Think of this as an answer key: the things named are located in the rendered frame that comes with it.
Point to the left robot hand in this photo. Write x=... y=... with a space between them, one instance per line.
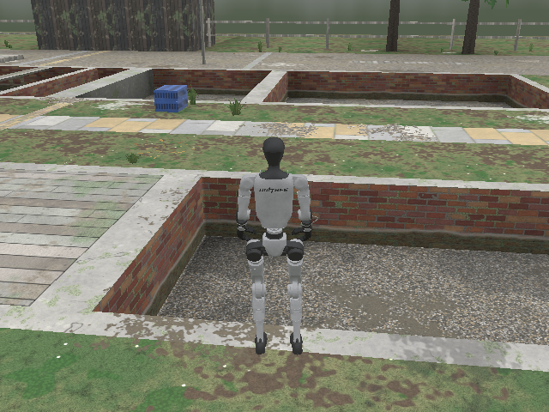
x=242 y=236

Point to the robot right upper arm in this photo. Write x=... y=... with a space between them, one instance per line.
x=300 y=182

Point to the robot right forearm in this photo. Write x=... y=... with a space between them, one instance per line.
x=306 y=225

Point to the robot left forearm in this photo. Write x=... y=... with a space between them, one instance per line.
x=241 y=224

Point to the left robot foot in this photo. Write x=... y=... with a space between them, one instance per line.
x=260 y=346

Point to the right robot hand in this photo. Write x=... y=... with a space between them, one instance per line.
x=300 y=230

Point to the robot left upper arm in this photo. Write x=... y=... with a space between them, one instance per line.
x=246 y=183

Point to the robot head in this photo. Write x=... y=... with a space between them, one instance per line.
x=273 y=149

